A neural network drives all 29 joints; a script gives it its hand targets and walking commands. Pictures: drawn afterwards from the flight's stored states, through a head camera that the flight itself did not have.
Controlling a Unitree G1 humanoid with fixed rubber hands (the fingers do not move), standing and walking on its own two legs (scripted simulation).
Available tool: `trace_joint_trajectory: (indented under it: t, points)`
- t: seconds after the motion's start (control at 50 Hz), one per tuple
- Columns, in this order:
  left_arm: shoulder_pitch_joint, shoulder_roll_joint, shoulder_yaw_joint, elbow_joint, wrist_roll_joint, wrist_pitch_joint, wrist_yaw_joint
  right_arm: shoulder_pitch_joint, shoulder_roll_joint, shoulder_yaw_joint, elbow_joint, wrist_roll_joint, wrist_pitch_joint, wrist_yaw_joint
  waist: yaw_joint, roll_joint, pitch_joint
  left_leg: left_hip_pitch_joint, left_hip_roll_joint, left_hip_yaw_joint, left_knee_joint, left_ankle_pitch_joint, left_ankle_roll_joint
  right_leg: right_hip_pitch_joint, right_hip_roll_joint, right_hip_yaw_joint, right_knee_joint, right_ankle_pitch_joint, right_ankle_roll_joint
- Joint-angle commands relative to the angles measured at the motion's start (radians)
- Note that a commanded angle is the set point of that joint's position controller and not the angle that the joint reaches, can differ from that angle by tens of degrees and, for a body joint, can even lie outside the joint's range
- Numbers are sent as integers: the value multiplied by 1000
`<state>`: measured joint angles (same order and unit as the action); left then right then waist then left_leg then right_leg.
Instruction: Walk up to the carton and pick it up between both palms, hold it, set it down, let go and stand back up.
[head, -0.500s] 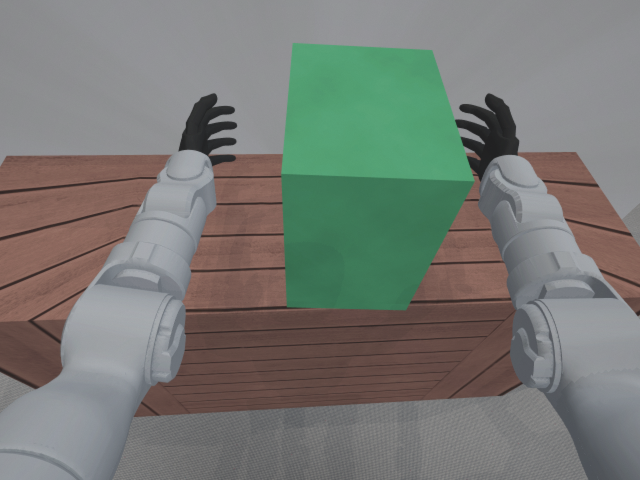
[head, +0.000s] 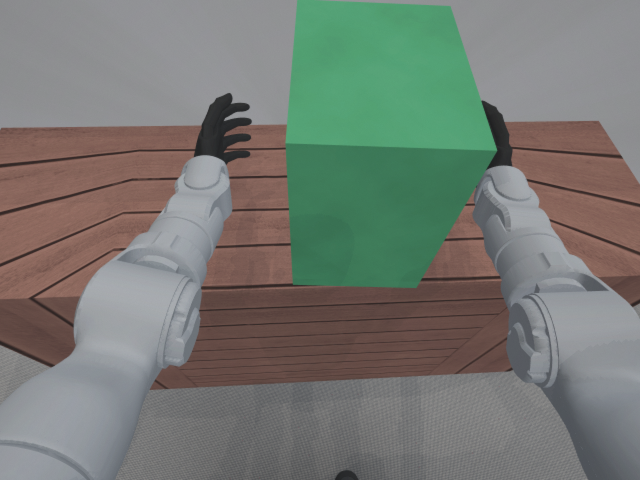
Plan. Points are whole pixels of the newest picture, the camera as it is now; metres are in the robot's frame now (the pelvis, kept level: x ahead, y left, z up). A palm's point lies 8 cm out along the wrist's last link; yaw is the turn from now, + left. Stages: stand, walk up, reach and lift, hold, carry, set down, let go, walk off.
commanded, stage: reach and lift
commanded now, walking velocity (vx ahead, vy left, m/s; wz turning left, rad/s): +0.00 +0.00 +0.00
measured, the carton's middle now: (363, 159) +0.52 -0.06 +0.06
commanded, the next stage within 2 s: none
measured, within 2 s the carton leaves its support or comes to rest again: neither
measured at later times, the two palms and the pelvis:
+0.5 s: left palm (246, 151) +0.49 +0.09 +0.10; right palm (475, 169) +0.47 -0.19 +0.10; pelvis +0.00 +0.00 +0.01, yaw -1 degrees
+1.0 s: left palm (247, 159) +0.49 +0.09 +0.10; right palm (471, 187) +0.44 -0.19 +0.09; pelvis +0.04 +0.01 +0.02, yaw -3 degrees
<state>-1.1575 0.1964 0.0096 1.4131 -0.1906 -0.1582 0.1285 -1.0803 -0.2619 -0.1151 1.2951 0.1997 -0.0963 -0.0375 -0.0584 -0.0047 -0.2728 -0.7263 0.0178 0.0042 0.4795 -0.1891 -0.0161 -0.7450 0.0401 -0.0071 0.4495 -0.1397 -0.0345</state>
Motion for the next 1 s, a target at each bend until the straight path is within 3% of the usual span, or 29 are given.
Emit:
trace_joint_trajectory:
  t: [0.0, 0.1, 0.16, 0.22, 0.34, 0.4, 0.46, 0.54, 0.6, 0.72, 0.88, 0.98]
  points:
    - [-627, 128, 0, -224, -2, -66, 8, -550, -196, -20, -231, -3, -68, -3, -18, 39, -902, 349, -12, 22, 42, 314, -68, 468, -25, -26, 75, 582, 77]
    - [-606, 105, 40, -233, 39, -70, 6, -531, -158, -24, -248, -23, -77, -6, -6, 33, -928, 332, -18, 31, 52, 338, -65, 512, -29, -21, 90, 640, 85]
    - [-609, 68, 57, -228, 62, -69, 5, -528, -125, -41, -238, -45, -75, -7, -7, 29, -901, 310, -21, 34, 39, 314, -58, 517, -30, -21, 86, 608, 83]
    - [-600, 53, 95, -237, 109, -65, 7, -517, -99, -68, -250, -80, -75, -12, -11, 19, -885, 314, -23, 38, 28, 323, -54, 544, -31, -19, 82, 635, 86]
    - [-563, 19, 236, -260, 244, -63, 0, -494, 18, -133, -318, -200, -74, -31, 18, -42, -825, 214, -38, 65, -48, 260, -14, 740, -50, 13, 89, 725, 109]
    - [-543, -38, 300, -282, 331, -48, -5, -472, 89, -194, -331, -282, -74, -24, 24, -23, -777, 221, -39, 78, -86, 249, -11, 781, -54, 14, 67, 714, 107]
    - [-522, -143, 383, -324, 436, -39, -34, -443, 229, -277, -367, -413, -78, 8, 24, -45, -722, 268, -41, 91, -124, 234, -2, 814, -52, -3, 40, 712, 106]
    - [-452, -414, 463, -320, 611, -25, -102, -385, 532, -393, -364, -669, -95, 96, 21, -39, -609, 328, -35, 111, -193, 195, 5, 863, -56, -35, -3, 672, 108]
    - [-356, -557, 449, -290, 656, -5, -127, -306, 671, -412, -354, -789, -105, 155, 9, -39, -577, 446, -19, 116, -179, 261, -8, 816, -49, -65, -21, 669, 99]
    - [-271, -616, 458, -318, 681, 7, -143, -229, 740, -394, -329, -830, -121, 178, 11, -30, -467, 472, -10, 125, -166, 304, -9, 784, -57, -92, -16, 670, 108]
    - [-239, -674, 383, -371, 647, 33, -138, -206, 741, -353, -298, -771, -138, 180, 3, 52, -388, 674, 19, 98, -86, 500, -29, 577, -48, -113, -44, 626, 94]
    - [-213, -684, 359, -388, 634, 44, -133, -204, 715, -357, -281, -764, -156, 169, -6, 51, -367, 691, 31, 85, -59, 548, -34, 552, -49, -111, -50, 630, 81]
